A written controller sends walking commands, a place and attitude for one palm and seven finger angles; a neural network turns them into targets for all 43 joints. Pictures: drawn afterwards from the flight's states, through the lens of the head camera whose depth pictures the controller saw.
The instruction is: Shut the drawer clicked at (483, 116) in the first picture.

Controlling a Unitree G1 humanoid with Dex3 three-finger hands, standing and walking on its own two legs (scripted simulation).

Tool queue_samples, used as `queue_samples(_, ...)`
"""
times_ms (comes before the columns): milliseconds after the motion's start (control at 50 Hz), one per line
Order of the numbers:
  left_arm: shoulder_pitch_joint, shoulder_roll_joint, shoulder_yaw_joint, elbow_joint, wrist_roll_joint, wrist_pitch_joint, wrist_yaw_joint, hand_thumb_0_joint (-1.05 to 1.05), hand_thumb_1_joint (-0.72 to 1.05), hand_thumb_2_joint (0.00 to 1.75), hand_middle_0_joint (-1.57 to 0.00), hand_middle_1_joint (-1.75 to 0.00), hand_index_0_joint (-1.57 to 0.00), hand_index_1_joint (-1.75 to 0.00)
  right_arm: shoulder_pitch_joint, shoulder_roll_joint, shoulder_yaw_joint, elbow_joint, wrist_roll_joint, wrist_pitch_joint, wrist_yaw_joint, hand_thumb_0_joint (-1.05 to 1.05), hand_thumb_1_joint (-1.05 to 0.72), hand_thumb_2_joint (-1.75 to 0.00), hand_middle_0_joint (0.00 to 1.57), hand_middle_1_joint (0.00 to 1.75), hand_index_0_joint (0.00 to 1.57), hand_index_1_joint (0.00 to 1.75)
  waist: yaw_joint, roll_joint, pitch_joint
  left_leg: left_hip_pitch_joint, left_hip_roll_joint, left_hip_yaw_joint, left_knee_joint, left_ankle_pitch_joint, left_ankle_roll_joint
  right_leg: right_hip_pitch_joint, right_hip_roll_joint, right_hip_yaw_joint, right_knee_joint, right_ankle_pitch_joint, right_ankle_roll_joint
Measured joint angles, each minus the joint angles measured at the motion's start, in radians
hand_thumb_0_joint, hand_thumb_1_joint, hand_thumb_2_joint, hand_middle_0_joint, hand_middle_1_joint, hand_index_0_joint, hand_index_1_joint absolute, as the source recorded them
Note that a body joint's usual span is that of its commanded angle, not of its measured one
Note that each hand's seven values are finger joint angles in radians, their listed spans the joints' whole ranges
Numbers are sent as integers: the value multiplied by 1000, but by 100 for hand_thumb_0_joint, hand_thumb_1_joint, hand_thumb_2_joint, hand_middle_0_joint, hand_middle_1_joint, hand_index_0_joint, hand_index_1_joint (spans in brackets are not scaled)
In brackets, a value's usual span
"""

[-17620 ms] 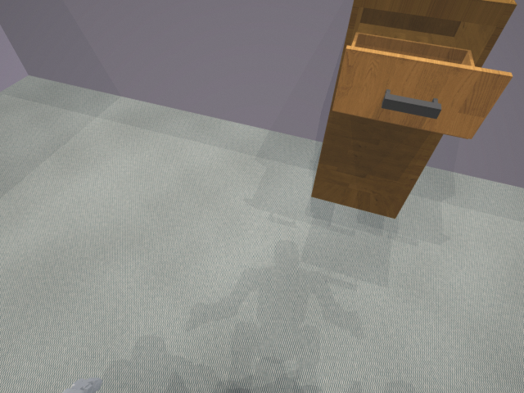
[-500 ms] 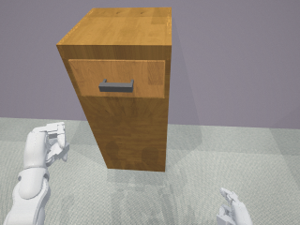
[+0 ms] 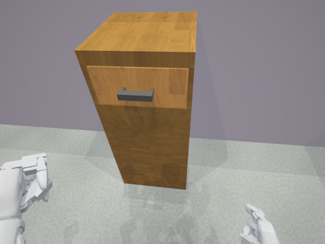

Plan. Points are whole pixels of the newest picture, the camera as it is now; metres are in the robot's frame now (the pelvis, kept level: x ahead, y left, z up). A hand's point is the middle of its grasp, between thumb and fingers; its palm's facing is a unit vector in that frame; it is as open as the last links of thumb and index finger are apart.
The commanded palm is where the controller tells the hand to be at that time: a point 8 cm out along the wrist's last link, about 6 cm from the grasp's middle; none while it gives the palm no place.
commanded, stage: step back with the hand held close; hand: left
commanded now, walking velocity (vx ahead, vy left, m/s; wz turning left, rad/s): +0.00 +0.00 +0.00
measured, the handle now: (136, 92) +0.63 +0.19 +0.03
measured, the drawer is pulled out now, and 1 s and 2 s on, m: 0.00 0.00 0.00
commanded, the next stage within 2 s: stop stepping back and stand still in 1.42 s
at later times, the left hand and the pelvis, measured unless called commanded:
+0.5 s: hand (43, 183) +0.18 +0.25 +0.15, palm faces +0.26 -0.82 -0.50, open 3.2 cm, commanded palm +0.12 +0.30 +0.17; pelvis -0.02 +0.02 +0.00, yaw -1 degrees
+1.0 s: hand (4, 228) +0.09 +0.26 +0.16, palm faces +0.36 -0.83 -0.42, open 3.2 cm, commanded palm +0.03 +0.31 +0.17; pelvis -0.10 +0.03 -0.02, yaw +0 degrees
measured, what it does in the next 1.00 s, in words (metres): shifts its weight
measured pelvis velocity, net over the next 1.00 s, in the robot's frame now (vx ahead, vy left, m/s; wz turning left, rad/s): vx -0.10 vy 0.03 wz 0.00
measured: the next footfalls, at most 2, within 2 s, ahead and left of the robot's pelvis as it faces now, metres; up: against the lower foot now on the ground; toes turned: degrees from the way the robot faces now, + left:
right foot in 1.32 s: -0.24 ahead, -0.09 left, +0.00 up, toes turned -1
left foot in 1.98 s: -0.14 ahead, +0.17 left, +0.00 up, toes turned -2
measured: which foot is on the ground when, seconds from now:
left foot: down 0.00-1.00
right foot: down 0.00-1.00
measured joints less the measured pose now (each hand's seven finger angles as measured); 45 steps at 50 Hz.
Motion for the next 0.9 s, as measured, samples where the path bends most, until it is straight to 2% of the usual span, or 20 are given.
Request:
queue_samples(100,-9,4,-3,-8,1,7,-2,2,89,89,-141,-160,-140,-160,-3,13,9,-4,-5,-7,0,1,-90,-90,20,30,20,30,-3,-12,0,5,3,5,-3,-3,-2,4,3,5,-5,0,-2)
queue_samples(200,17,30,49,-32,11,-35,-13,2,89,89,-141,-160,-140,-160,-17,11,4,-38,-10,50,20,1,-90,-90,20,30,20,30,-38,-12,-10,-48,11,3,16,-9,1,-35,11,4,-18,12,3)
queue_samples(280,57,46,56,-54,12,-48,-18,2,89,89,-141,-160,-140,-160,-23,1,-17,-63,-5,99,24,1,-90,-90,20,30,20,30,-58,-18,-3,-80,3,11,6,5,8,-77,2,11,-10,19,11)
queue_samples(460,114,101,75,-118,5,-47,-5,2,89,89,-141,-160,-140,-160,-17,-4,-42,-88,9,148,9,1,-90,-90,20,30,20,30,-69,-45,19,-145,-9,24,14,31,23,-160,-13,21,31,30,27)
queue_samples(700,121,108,102,-151,26,-91,14,2,89,89,-141,-160,-140,-160,-14,17,-25,-107,8,100,5,1,-90,-90,20,30,20,30,-72,-57,17,-231,-13,20,68,65,40,-249,-20,14,101,55,36)
queue_samples(840,108,84,113,-157,47,-121,19,2,89,89,-141,-160,-140,-160,0,16,-19,-97,-1,49,2,1,-90,-90,20,30,20,30,-59,-47,22,-290,-5,9,139,58,43,-300,-11,5,163,53,31)
queue_samples(900,101,71,106,-161,49,-132,24,2,89,89,-141,-160,-140,-160,10,17,-22,-77,-7,36,4,1,-90,-90,21,30,20,30,-54,-47,17,-311,-2,1,169,17,37,-306,-5,1,160,64,27)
